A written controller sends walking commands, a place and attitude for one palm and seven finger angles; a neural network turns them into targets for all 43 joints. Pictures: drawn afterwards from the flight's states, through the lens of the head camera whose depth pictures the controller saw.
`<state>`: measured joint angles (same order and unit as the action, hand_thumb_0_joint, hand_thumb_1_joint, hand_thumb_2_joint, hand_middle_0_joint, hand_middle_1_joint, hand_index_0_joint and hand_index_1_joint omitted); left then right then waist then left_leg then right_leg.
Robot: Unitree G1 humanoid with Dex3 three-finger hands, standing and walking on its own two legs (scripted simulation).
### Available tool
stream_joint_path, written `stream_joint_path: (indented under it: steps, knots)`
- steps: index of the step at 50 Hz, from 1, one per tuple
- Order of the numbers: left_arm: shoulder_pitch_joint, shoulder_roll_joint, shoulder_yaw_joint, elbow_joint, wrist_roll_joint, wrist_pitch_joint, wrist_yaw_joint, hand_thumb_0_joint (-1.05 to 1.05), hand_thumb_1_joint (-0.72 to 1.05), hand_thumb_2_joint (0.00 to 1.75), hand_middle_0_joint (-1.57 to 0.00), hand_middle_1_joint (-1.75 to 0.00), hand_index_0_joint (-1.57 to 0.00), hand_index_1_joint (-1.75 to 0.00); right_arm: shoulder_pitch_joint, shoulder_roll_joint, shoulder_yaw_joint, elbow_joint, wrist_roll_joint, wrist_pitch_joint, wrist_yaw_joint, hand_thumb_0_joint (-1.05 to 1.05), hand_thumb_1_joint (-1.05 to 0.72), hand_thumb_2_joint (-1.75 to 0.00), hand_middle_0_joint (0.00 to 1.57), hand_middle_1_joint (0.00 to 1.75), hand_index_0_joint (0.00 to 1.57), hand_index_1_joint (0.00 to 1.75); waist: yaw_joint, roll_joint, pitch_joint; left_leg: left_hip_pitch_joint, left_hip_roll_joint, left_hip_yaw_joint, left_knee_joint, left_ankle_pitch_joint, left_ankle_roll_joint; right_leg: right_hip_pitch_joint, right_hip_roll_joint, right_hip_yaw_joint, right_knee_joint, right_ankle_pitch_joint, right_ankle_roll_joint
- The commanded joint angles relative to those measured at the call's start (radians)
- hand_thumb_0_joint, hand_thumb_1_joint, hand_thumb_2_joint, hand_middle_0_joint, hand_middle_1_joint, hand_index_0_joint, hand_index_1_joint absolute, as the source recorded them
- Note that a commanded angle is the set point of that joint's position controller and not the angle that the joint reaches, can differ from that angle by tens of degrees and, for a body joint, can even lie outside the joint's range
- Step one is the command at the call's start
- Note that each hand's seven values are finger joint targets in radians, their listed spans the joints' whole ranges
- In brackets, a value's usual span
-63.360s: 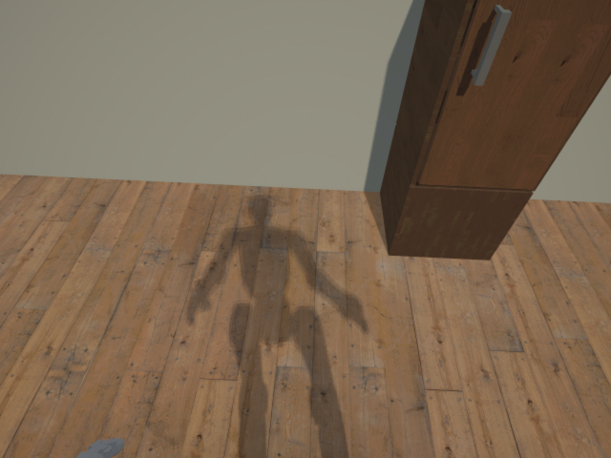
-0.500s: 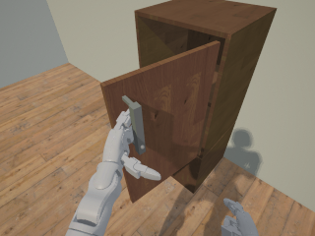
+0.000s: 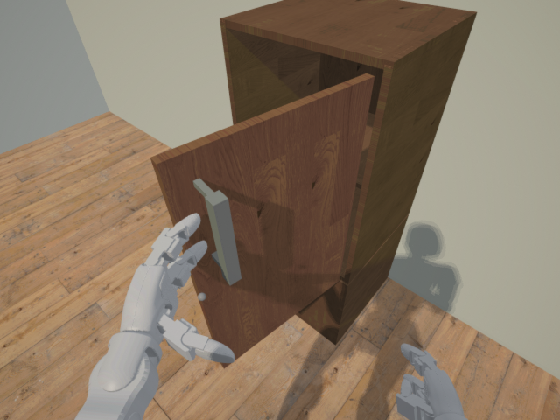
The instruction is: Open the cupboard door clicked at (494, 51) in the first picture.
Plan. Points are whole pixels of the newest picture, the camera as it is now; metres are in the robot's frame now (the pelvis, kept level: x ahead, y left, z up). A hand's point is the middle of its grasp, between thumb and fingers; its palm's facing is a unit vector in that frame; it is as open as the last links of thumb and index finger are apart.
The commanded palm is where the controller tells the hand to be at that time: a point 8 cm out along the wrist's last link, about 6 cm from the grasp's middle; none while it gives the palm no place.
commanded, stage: slide the hand sideways off the handle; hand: left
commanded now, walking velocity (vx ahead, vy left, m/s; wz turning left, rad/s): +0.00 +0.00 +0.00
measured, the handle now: (217, 234) +0.33 +0.12 +0.12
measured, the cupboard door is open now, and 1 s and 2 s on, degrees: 80 79 79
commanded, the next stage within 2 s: draw the hand back to the body in 0.34 s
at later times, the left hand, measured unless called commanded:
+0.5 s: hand (143, 327) +0.19 +0.18 +0.12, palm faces +0.06 -1.00 -0.03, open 16.3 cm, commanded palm +0.17 +0.23 +0.12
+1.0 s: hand (97, 327) +0.18 +0.22 +0.13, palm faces +0.13 -0.98 -0.13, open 16.0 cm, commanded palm +0.14 +0.27 +0.15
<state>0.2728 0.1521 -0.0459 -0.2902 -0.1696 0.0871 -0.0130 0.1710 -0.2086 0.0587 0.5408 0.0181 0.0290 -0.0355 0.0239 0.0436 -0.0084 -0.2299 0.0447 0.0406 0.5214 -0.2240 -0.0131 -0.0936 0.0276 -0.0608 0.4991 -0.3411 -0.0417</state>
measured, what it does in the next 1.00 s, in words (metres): stands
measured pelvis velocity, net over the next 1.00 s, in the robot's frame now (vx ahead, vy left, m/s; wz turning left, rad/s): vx -0.01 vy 0.02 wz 0.03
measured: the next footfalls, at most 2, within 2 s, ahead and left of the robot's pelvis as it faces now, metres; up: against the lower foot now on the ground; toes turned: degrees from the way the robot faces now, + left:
none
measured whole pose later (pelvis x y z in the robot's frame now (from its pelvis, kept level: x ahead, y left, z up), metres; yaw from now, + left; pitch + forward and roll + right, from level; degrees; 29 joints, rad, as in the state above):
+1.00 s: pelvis -0.01 +0.02 +0.00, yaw +2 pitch -4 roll -1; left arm 0.40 0.27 0.19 -0.39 -0.24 0.03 -0.14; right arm 0.20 -0.23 0.07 0.59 0.03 -0.20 -0.09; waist 0.06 0.05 0.00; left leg -0.27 0.02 0.02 0.55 -0.22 0.01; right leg -0.10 0.01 -0.08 0.50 -0.32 -0.01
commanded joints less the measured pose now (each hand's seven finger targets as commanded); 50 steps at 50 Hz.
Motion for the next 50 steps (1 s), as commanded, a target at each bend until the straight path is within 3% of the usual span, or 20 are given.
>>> stream_joint_path:
  steps: [1, 5, 8, 9, 15, 18, 20, 22, 23, 29, 36, 42, 46, 47, 48, 49, 50]
  knots:
    - [-0.118, 0.100, 0.138, -0.240, -0.021, -0.075, -0.022, 0.00, -0.50, 0.30, -0.15, -0.30, -0.15, -0.30, -0.154, -0.092, -0.037, -0.176, 0.006, -0.074, -0.019, 0.00, -0.90, -0.90, 0.20, 0.30, 0.20, 0.30, 0.017, -0.058, -0.103, 0.146, -0.043, -0.015, -0.024, 0.152, 0.046, -0.136, -0.011, 0.038, -0.111, 0.296, 0.038]
    - [-0.036, 0.144, 0.211, -0.247, -0.048, -0.089, -0.057, 0.00, -0.50, 0.30, -0.15, -0.30, -0.15, -0.30, -0.131, -0.097, -0.044, -0.171, 0.010, -0.091, -0.022, 0.00, -0.90, -0.90, 0.20, 0.30, 0.20, 0.30, 0.028, -0.050, -0.127, 0.140, -0.045, -0.013, -0.014, 0.191, 0.045, -0.106, -0.017, 0.041, -0.088, 0.399, 0.045]
    - [0.032, 0.150, 0.230, -0.268, -0.072, -0.101, -0.089, 0.00, -0.50, 0.30, -0.15, -0.30, -0.15, -0.30, -0.122, -0.099, -0.045, -0.178, 0.014, -0.102, -0.023, 0.00, -0.90, -0.90, 0.20, 0.30, 0.20, 0.30, 0.031, -0.044, -0.138, 0.131, -0.047, -0.011, -0.006, 0.216, 0.044, -0.093, -0.024, 0.041, -0.067, 0.490, 0.057]
    - [0.066, 0.170, 0.260, -0.258, -0.080, -0.104, -0.100, 0.00, -0.50, 0.30, -0.15, -0.30, -0.15, -0.30, -0.114, -0.102, -0.047, -0.176, 0.014, -0.105, -0.026, 0.00, -0.90, -0.90, 0.20, 0.30, 0.20, 0.30, 0.032, -0.073, -0.131, 0.122, -0.047, -0.011, 0.001, 0.219, 0.044, -0.091, -0.023, 0.041, -0.063, 0.511, 0.062]
    - [0.109, 0.199, 0.307, -0.291, -0.129, -0.155, -0.175, 0.00, -0.50, 0.30, -0.15, -0.30, -0.15, -0.30, -0.097, -0.115, -0.056, -0.174, 0.019, -0.145, -0.032, 0.00, -0.90, -0.90, 0.20, 0.30, 0.20, 0.30, 0.023, -0.066, -0.107, 0.099, -0.052, -0.017, 0.034, 0.205, 0.044, -0.127, -0.031, 0.060, -0.052, 0.546, 0.084]
    - [0.016, 0.186, 0.272, -0.292, -0.149, -0.184, -0.216, 0.00, -0.50, 0.30, -0.15, -0.30, -0.15, -0.30, -0.086, -0.123, -0.057, -0.155, 0.022, -0.178, -0.040, 0.00, -0.90, -0.90, 0.20, 0.30, 0.20, 0.30, -0.007, -0.041, -0.079, 0.092, -0.055, -0.029, 0.053, 0.174, 0.045, -0.178, -0.034, 0.071, -0.064, 0.475, 0.089]
    - [0.006, 0.190, 0.272, -0.273, -0.159, -0.200, -0.235, 0.00, -0.50, 0.30, -0.15, -0.30, -0.15, -0.30, -0.078, -0.130, -0.059, -0.144, 0.023, -0.200, -0.047, 0.00, -0.90, -0.90, 0.20, 0.30, 0.20, 0.30, -0.010, -0.021, -0.064, 0.083, -0.056, -0.039, 0.060, 0.146, 0.044, -0.205, -0.033, 0.071, -0.070, 0.399, 0.081]
    - [-0.010, 0.201, 0.269, -0.239, -0.159, -0.205, -0.243, 0.00, -0.50, 0.30, -0.15, -0.30, -0.15, -0.30, -0.074, -0.136, -0.062, -0.130, 0.024, -0.221, -0.053, 0.00, -0.90, -0.90, 0.20, 0.30, 0.20, 0.30, -0.015, -0.061, -0.054, 0.071, -0.054, -0.044, 0.071, 0.117, 0.046, -0.225, -0.038, 0.085, -0.084, 0.339, 0.085]
    - [-0.035, 0.202, 0.273, -0.244, -0.161, -0.210, -0.244, 0.00, -0.50, 0.30, -0.15, -0.30, -0.15, -0.30, -0.081, -0.135, -0.063, -0.129, 0.025, -0.229, -0.055, 0.00, -0.90, -0.90, 0.20, 0.30, 0.20, 0.30, -0.010, -0.038, -0.067, 0.069, -0.057, -0.049, 0.067, 0.107, 0.045, -0.220, -0.041, 0.085, -0.083, 0.310, 0.079]
    - [0.050, 0.235, 0.330, -0.237, -0.154, -0.184, -0.216, 0.00, -0.50, 0.30, -0.15, -0.30, -0.15, -0.30, -0.097, -0.126, -0.056, -0.138, 0.025, -0.260, -0.055, 0.00, -0.90, -0.90, 0.20, 0.30, 0.20, 0.30, 0.038, -0.040, -0.128, 0.077, -0.055, -0.049, 0.029, 0.131, 0.043, -0.168, -0.030, 0.044, -0.055, 0.297, 0.054]
    - [0.045, 0.221, 0.324, -0.278, -0.162, -0.120, -0.202, 0.00, -0.50, 0.30, -0.15, -0.30, -0.15, -0.30, -0.111, -0.129, -0.046, -0.151, 0.032, -0.268, -0.051, 0.00, -0.90, -0.90, 0.20, 0.30, 0.20, 0.30, 0.039, -0.024, -0.073, 0.077, -0.046, -0.050, -0.012, 0.092, 0.042, -0.196, -0.007, 0.005, -0.075, 0.199, 0.041]
    - [-0.014, 0.249, 0.330, -0.302, -0.150, -0.106, -0.201, 0.00, -0.50, 0.30, -0.15, -0.30, -0.15, -0.30, -0.105, -0.136, -0.043, -0.132, 0.031, -0.281, -0.059, 0.00, -0.90, -0.90, 0.20, 0.30, 0.20, 0.30, 0.026, -0.013, -0.056, 0.096, -0.042, -0.061, -0.025, 0.053, 0.043, -0.212, -0.003, 0.006, -0.109, 0.118, 0.037]
    - [-0.031, 0.232, 0.314, -0.329, -0.148, -0.102, -0.210, 0.00, -0.36, 0.36, -0.16, -0.30, -0.16, -0.30, -0.108, -0.134, -0.039, -0.131, 0.033, -0.292, -0.062, 0.00, -0.90, -0.90, 0.20, 0.30, 0.20, 0.30, 0.026, 0.031, -0.077, 0.117, -0.043, -0.072, -0.053, 0.039, 0.038, -0.200, 0.003, -0.012, -0.101, 0.103, 0.032]
    - [-0.017, 0.257, 0.335, -0.326, -0.148, -0.098, -0.209, 0.00, -0.32, 0.37, -0.16, -0.30, -0.16, -0.30, -0.107, -0.139, -0.039, -0.127, 0.032, -0.295, -0.061, 0.00, -0.90, -0.90, 0.20, 0.30, 0.20, 0.30, 0.033, 0.026, -0.087, 0.114, -0.042, -0.073, -0.050, 0.047, 0.038, -0.184, 0.002, -0.007, -0.103, 0.113, 0.029]
    - [-0.044, 0.338, 0.333, -0.408, -0.001, -0.160, -0.061, 0.00, -0.29, 0.39, -0.16, -0.30, -0.16, -0.30, -0.146, -0.117, -0.030, -0.127, 0.008, -0.286, -0.071, 0.00, -0.90, -0.90, 0.20, 0.30, 0.20, 0.30, 0.046, 0.024, -0.005, 0.111, -0.040, -0.061, -0.076, 0.011, 0.037, -0.197, -0.015, 0.039, -0.191, 0.071, 0.025]
    - [0.054, 0.263, 0.303, -0.326, 0.016, -0.171, 0.000, 0.00, -0.26, 0.40, -0.16, -0.30, -0.16, -0.30, -0.125, -0.111, -0.028, -0.107, -0.004, -0.280, -0.074, 0.00, -0.90, -0.90, 0.20, 0.30, 0.20, 0.30, 0.030, 0.006, 0.033, 0.114, -0.039, -0.059, -0.089, -0.008, 0.032, -0.205, -0.024, 0.033, -0.211, 0.039, 0.022]
    - [0.105, 0.228, 0.279, -0.301, 0.025, -0.169, 0.022, 0.00, -0.22, 0.42, -0.16, -0.30, -0.16, -0.30, -0.122, -0.109, -0.027, -0.109, -0.005, -0.273, -0.069, 0.00, -0.90, -0.90, 0.20, 0.30, 0.20, 0.30, 0.030, -0.019, 0.046, 0.111, -0.036, -0.062, -0.100, -0.032, 0.030, -0.214, -0.025, 0.030, -0.214, 0.016, 0.024]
